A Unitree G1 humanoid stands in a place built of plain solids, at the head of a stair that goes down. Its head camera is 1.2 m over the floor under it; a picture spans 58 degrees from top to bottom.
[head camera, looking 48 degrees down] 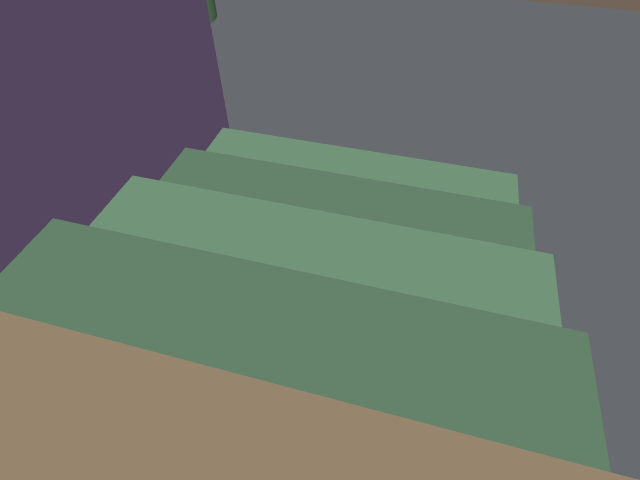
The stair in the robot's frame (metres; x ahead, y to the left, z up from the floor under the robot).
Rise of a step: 0.20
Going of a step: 0.56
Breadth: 2.27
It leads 15 degrees to the right of straight ahead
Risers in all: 5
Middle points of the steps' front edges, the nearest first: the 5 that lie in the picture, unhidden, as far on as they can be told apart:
0.56 0.26 0.00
1.10 0.12 -0.19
1.64 -0.03 -0.39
2.17 -0.17 -0.59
2.71 -0.31 -0.78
